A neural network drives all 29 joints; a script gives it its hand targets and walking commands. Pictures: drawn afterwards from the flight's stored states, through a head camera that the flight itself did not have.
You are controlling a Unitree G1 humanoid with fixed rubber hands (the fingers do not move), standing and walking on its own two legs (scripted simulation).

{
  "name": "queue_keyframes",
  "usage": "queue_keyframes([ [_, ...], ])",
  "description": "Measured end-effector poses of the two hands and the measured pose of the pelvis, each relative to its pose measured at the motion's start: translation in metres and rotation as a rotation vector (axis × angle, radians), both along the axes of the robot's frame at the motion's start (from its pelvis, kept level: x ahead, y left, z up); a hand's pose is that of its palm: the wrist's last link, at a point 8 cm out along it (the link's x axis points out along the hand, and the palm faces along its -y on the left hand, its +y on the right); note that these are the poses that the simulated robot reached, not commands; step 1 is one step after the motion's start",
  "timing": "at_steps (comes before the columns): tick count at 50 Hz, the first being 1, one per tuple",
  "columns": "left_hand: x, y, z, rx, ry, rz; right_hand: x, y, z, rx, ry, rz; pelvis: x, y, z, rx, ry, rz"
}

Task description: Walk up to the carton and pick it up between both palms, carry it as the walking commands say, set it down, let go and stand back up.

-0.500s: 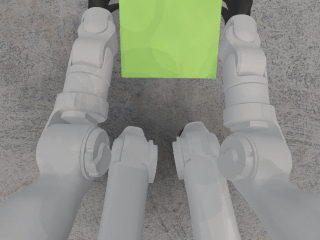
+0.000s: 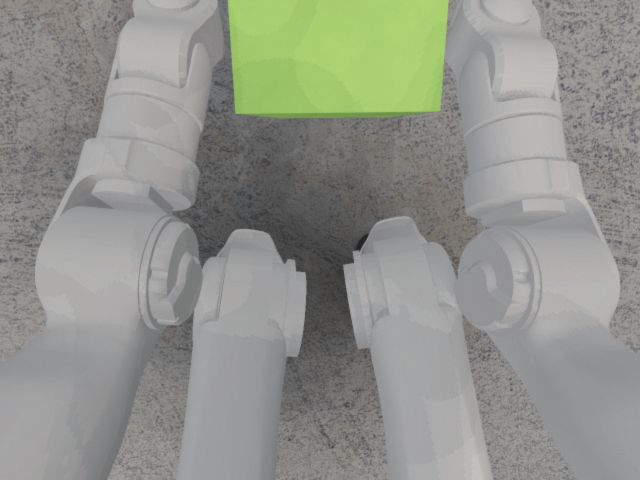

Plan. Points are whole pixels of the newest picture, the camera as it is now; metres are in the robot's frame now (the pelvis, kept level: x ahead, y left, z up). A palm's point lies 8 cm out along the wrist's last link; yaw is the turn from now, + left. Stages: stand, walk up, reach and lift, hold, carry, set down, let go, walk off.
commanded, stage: set down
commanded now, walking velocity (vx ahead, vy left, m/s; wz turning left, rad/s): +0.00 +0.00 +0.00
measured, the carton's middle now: out of the picture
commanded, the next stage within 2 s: none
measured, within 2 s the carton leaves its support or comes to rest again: rests again in 1.50 s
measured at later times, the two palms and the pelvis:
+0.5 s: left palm out of the picture +0.56 +0.10 -0.16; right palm out of the picture +0.53 -0.15 -0.16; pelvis +0.02 +0.00 +0.00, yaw +0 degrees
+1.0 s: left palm out of the picture +0.56 +0.09 -0.17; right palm out of the picture +0.54 -0.16 -0.16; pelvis +0.02 +0.00 -0.01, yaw +0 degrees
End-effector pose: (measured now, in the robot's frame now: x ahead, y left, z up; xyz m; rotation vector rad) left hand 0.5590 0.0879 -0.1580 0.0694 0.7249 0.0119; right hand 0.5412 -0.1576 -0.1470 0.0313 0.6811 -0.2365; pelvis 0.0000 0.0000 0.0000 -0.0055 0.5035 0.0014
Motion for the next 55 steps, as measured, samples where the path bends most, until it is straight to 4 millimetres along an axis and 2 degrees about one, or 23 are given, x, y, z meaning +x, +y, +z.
queue_keyframes([
  [11, 0.000, -0.002, 0.002, 0.008, 0.005, -0.009, -0.002, -0.002, 0.000, 0.002, 0.005, -0.004, 0.001, -0.001, -0.004, -0.001, 0.007, 0.000],
  [20, -0.001, 0.009, 0.001, 0.024, 0.040, -0.012, -0.005, 0.007, -0.006, 0.029, 0.039, 0.014, 0.013, -0.002, -0.005, 0.000, 0.099, 0.001],
  [25, -0.003, 0.007, -0.005, 0.016, 0.048, -0.014, -0.007, 0.005, -0.011, 0.034, 0.047, 0.032, 0.017, -0.001, -0.003, -0.001, 0.123, 0.004],
  [32, -0.003, 0.000, -0.014, 0.003, 0.043, -0.022, -0.005, -0.003, -0.015, 0.021, 0.042, 0.022, 0.020, -0.001, -0.004, -0.002, 0.121, 0.000],
  [55, 0.000, 0.002, -0.016, -0.015, 0.025, -0.039, 0.000, -0.004, -0.018, 0.026, 0.029, 0.042, 0.020, 0.000, -0.012, -0.007, 0.094, -0.001],
])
